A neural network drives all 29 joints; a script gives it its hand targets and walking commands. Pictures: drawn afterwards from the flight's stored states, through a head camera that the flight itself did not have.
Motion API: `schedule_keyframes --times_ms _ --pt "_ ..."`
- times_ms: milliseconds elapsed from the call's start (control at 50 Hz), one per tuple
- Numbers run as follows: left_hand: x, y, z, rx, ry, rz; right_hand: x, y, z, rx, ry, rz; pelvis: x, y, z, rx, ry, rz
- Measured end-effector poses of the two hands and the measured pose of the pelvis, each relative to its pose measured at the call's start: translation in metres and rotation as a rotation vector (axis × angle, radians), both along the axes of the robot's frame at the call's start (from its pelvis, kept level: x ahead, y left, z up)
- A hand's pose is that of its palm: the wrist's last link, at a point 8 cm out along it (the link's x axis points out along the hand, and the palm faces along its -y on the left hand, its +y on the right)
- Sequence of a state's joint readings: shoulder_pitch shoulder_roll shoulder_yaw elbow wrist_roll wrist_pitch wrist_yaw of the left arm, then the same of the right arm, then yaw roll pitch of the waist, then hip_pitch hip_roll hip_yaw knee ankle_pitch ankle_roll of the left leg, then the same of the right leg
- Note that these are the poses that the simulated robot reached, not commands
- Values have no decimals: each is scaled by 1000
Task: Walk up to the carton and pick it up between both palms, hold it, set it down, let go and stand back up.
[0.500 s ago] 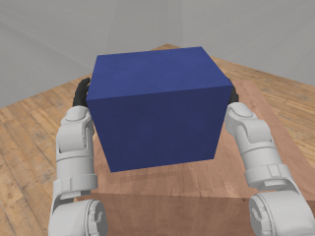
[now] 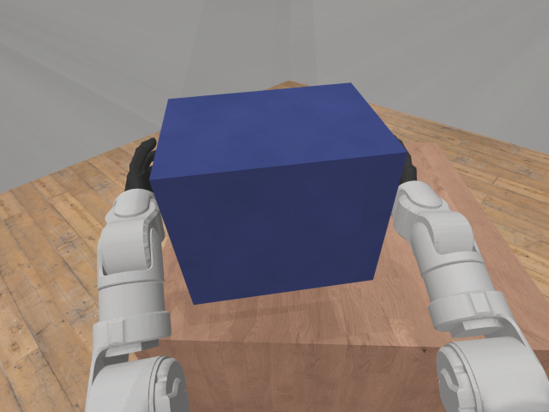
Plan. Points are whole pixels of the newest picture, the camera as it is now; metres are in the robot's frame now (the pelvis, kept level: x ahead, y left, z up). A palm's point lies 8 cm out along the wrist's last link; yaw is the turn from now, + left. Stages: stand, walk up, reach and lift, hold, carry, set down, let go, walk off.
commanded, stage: hold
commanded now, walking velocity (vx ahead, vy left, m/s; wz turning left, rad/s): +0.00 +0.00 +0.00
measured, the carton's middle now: (273, 192) +0.38 +0.00 +0.19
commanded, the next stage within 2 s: none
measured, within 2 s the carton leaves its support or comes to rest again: neither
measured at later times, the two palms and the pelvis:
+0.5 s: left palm (142, 193) +0.37 +0.18 +0.21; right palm (396, 186) +0.37 -0.18 +0.20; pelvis -0.01 +0.00 +0.00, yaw +0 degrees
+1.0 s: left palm (142, 194) +0.37 +0.17 +0.21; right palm (400, 185) +0.36 -0.18 +0.20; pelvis +0.00 +0.00 +0.00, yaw +0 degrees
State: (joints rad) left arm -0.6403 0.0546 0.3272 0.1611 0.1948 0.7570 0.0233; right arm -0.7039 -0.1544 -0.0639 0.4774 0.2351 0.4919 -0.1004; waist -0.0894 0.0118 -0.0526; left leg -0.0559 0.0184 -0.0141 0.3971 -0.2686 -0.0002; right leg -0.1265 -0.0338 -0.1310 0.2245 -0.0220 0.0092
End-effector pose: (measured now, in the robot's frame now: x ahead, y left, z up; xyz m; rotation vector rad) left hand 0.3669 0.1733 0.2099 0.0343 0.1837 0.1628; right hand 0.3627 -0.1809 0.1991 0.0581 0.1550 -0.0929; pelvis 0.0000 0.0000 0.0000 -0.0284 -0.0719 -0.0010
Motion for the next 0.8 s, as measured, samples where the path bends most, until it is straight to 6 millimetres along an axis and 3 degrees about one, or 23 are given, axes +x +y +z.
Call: schedule_keyframes --times_ms 100,280,800 --pt "2 -1 -5 -18 28 -5 -1 -1 -4 0 29 -8 -4 -1 -1 4 -6 -3" --pt "4 1 2 -12 26 0 4 1 2 10 28 -4 -7 -3 0 10 4 -4" --pt "4 2 -1 -1 1 -9 2 2 1 -9 5 -8 0 2 0 1 2 0"
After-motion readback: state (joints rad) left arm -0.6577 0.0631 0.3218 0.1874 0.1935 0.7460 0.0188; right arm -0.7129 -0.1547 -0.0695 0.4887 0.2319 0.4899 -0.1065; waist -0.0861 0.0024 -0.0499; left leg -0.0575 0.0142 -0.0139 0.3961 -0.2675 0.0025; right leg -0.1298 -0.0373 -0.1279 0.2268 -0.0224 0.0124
